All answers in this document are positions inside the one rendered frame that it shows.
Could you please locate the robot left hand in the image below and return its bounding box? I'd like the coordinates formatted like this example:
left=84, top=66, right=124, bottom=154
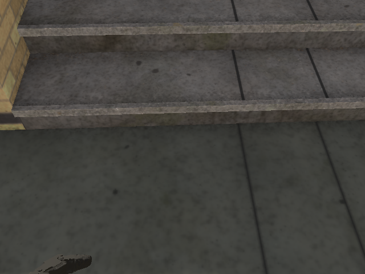
left=29, top=254, right=92, bottom=274

